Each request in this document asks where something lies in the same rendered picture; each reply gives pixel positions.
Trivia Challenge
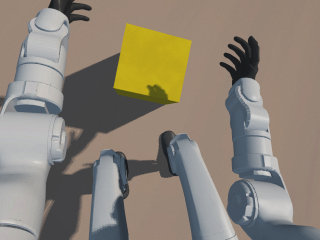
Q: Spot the robot right upper arm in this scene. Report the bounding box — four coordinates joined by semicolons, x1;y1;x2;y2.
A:
226;179;320;240

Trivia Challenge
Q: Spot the robot left foot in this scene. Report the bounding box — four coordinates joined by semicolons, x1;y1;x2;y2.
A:
116;151;130;199

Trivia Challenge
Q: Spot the robot right hand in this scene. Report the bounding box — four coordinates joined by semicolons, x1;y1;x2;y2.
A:
219;36;260;86

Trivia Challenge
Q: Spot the carton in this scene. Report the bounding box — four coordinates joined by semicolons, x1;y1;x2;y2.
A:
113;23;192;105

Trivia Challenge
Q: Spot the robot left upper arm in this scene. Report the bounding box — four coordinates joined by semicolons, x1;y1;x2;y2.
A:
0;111;68;240

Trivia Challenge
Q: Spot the robot right forearm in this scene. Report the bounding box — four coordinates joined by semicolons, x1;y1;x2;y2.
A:
225;77;293;217

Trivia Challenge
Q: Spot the robot left forearm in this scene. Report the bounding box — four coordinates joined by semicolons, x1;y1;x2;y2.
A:
0;8;70;119

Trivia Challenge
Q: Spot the robot right shin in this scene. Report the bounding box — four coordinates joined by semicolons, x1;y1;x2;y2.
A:
169;133;201;153

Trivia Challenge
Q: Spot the robot left hand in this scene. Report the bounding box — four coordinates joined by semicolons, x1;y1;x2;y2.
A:
48;0;92;24

